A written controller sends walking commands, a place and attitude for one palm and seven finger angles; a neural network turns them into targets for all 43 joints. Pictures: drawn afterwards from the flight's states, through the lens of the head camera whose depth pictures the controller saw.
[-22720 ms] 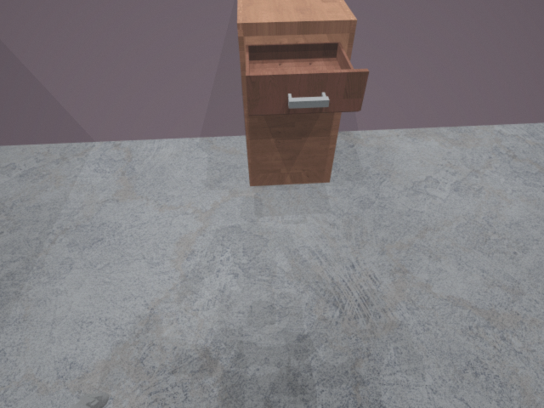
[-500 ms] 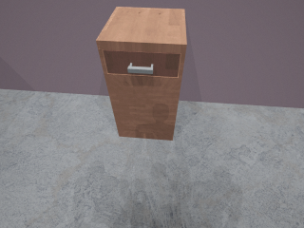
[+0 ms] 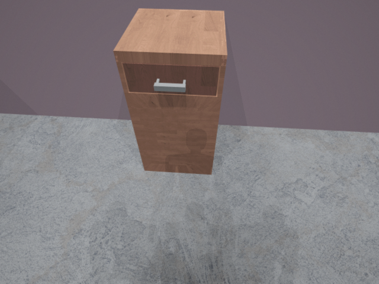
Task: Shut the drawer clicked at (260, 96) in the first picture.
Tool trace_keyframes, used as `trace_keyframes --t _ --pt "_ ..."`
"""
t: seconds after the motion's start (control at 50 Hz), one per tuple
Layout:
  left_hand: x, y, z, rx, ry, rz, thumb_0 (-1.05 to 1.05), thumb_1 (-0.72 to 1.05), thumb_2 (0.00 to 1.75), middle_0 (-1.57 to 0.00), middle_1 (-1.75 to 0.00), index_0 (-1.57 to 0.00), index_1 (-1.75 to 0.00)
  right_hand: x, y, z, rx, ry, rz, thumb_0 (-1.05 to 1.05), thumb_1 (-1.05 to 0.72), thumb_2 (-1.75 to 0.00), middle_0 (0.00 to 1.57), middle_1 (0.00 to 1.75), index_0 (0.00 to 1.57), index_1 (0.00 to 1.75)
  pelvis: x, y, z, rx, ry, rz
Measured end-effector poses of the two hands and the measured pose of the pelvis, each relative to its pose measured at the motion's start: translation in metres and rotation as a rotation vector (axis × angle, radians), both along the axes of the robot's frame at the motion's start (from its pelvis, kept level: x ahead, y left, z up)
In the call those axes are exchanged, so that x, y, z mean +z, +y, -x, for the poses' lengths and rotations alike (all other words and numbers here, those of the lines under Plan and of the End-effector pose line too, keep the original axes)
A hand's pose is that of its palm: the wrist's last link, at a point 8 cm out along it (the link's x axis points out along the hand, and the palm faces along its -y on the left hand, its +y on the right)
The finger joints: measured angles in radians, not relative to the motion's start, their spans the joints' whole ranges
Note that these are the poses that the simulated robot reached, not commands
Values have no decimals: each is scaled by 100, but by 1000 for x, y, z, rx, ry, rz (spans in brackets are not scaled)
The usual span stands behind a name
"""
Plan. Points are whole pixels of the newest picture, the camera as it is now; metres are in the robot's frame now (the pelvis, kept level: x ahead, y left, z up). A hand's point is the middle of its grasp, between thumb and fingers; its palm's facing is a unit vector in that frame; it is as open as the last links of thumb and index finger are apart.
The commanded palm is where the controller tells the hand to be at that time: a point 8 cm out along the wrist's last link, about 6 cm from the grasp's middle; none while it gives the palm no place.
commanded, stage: look to check the result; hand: left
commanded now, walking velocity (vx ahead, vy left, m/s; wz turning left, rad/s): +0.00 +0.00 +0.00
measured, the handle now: (170, 84) +0.85 +0.12 -0.08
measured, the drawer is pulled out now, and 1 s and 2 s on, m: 0.00 0.00 0.00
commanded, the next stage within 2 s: stand and wait in 0.50 s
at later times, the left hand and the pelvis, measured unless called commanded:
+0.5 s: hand out of the picture +0.02 +0.17 -0.17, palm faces +0.03 -0.98 -0.21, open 7.4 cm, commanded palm none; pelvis +0.01 -0.01 +0.00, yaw +0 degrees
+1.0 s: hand out of the picture +0.05 +0.17 -0.17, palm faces +0.02 -0.97 -0.23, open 7.4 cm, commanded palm none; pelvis +0.02 -0.02 +0.00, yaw +0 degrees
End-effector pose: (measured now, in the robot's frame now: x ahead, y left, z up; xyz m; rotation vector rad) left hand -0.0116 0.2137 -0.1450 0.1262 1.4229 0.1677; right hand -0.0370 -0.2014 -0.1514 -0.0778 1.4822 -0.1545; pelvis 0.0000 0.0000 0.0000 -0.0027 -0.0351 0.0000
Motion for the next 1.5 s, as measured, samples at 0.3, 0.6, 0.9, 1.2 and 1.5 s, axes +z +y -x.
trace_keyframes --t 0.3,0.6,0.9,1.2,1.5 --pt "0 -5 -2 -2 9 2 1 91 90 -20 -30 -20 -30 1 -14 -24 15 -42 18 0 -91 -89 20 30 20 30 0 -5 -4 -2 -1 0" --pt "5 5 -33 -25 -45 -34 1 91 90 -20 -30 -20 -30 3 -31 -46 34 -72 41 0 -91 -89 20 30 20 30 2 -10 -11 -3 -2 -2" --pt "9 9 -52 -38 -62 -50 1 91 90 -20 -30 -20 -30 5 -43 -59 45 -71 56 0 -91 -89 20 30 20 30 3 -14 -20 -2 2 -3" --pt "9 7 -58 -36 -61 -51 1 91 90 -20 -30 -20 -30 7 -49 -75 52 -90 66 0 -91 -89 20 30 20 30 4 -17 -29 -3 2 -4" --pt "10 12 -62 -38 -63 -57 1 91 90 -20 -30 -20 -30 9 -51 -82 51 -99 75 0 -91 -89 20 30 20 30 4 -16 -33 -6 2 -5"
